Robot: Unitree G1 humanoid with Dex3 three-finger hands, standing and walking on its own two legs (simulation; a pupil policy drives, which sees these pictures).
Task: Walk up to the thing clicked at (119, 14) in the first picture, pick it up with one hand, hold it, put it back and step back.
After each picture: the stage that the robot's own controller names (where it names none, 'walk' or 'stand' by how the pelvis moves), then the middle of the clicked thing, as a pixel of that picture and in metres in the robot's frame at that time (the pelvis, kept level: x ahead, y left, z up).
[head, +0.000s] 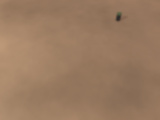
stand; (118, 16) +1.92 -0.56 -0.72
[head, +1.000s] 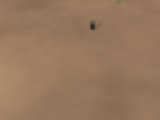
walk; (92, 25) +1.84 -0.07 -0.69
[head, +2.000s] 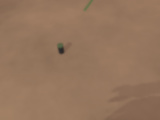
walk; (60, 48) +1.24 +0.25 -0.71
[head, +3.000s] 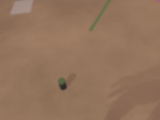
walk; (62, 84) +0.80 +0.25 -0.72
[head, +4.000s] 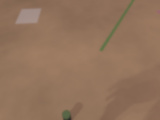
walk; (66, 117) +0.52 +0.16 -0.72
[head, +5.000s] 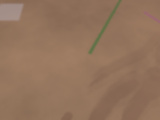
stand; out of the picture +0.38 +0.15 -0.70
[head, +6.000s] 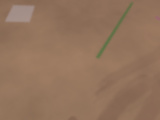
stand; out of the picture +0.36 +0.14 -0.72
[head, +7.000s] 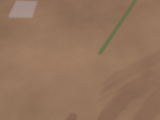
stand; out of the picture +0.36 +0.17 -0.71
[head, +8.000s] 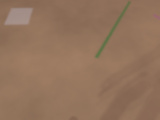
stand; out of the picture +0.37 +0.15 -0.72
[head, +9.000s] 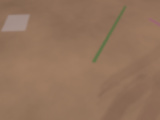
stand; out of the picture +0.36 +0.17 -0.72
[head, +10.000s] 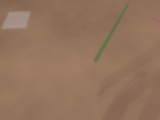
stand; out of the picture +0.33 +0.16 -0.73
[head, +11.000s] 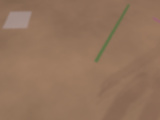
stand; out of the picture +0.33 +0.15 -0.73
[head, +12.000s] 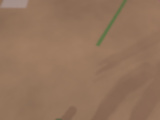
go down; out of the picture +0.35 +0.15 -0.71
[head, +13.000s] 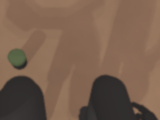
go down; (18, 60) +0.41 +0.23 -0.30
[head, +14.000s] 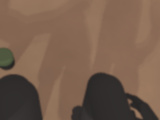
close in; (5, 59) +0.40 +0.25 -0.28
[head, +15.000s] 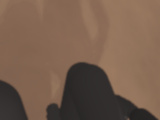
close; out of the picture +0.38 +0.28 -0.22
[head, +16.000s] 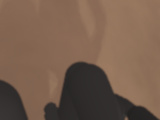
lift; out of the picture +0.36 +0.29 -0.21
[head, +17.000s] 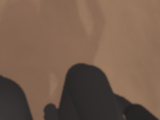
lift; out of the picture +0.34 +0.28 -0.22
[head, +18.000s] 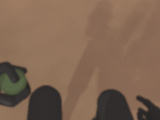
lift; (16, 86) +0.30 +0.22 -0.04
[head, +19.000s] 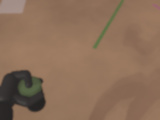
hold; (33, 94) +0.31 +0.17 +0.00
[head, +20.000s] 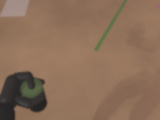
hold; (35, 96) +0.31 +0.17 +0.00
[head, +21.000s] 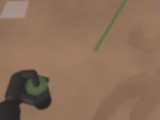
crouch; (39, 93) +0.32 +0.15 +0.00
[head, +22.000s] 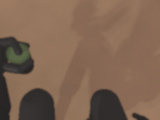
crouch; (21, 60) +0.41 +0.20 -0.09
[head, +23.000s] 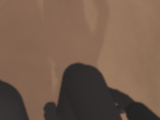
lower; out of the picture +0.38 +0.32 -0.23
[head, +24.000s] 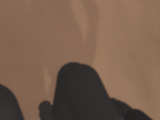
lower; out of the picture +0.39 +0.31 -0.23
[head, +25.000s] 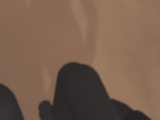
lower; out of the picture +0.39 +0.31 -0.23
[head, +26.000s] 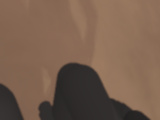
lower; out of the picture +0.39 +0.31 -0.22
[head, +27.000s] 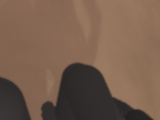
loosen; out of the picture +0.38 +0.30 -0.22
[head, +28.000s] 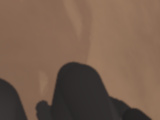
withdraw; out of the picture +0.37 +0.30 -0.22
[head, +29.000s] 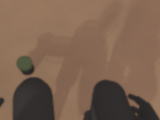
walk; (26, 66) +0.42 +0.25 -0.32
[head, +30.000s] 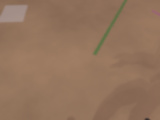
stand; out of the picture +0.35 +0.15 -0.66
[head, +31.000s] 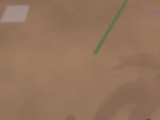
stand; out of the picture +0.37 +0.17 -0.67
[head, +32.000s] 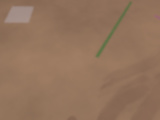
stand; out of the picture +0.37 +0.15 -0.70
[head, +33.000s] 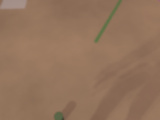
walk; (59, 118) +0.41 +0.16 -0.71
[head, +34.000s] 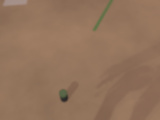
walk; (63, 95) +0.59 +0.17 -0.70
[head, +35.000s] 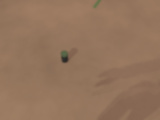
walk; (64, 56) +0.93 +0.14 -0.69
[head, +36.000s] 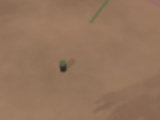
stand; (62, 66) +0.98 +0.16 -0.71
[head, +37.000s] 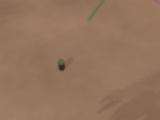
stand; (61, 65) +1.00 +0.18 -0.72
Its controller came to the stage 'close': yes
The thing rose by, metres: 0.70
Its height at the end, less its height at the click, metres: +0.00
